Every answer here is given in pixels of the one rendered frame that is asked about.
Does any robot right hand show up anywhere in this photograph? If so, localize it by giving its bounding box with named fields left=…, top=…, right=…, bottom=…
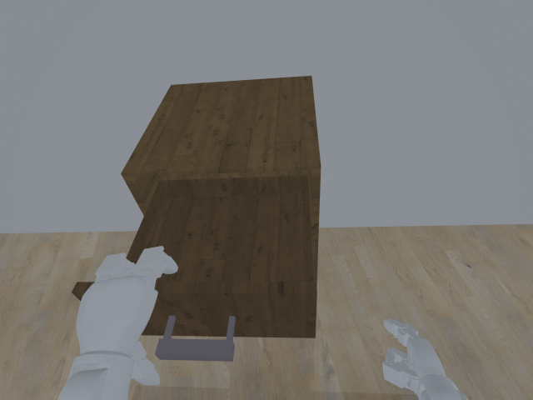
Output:
left=382, top=319, right=446, bottom=397

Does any handle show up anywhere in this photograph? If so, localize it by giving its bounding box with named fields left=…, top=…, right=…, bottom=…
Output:
left=155, top=316, right=236, bottom=362

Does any cabinet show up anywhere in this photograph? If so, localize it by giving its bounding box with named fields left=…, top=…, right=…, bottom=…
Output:
left=121, top=76, right=321, bottom=285

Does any robot left hand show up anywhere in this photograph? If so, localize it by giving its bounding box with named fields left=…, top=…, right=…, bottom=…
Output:
left=76, top=246, right=178, bottom=386

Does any drawer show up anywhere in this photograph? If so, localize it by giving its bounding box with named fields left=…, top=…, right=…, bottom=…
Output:
left=72, top=175, right=317, bottom=338

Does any robot left forearm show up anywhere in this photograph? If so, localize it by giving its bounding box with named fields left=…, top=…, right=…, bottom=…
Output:
left=58, top=351, right=134, bottom=400

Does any robot right forearm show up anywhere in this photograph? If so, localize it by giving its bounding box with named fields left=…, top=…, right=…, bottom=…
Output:
left=417, top=373, right=469, bottom=400

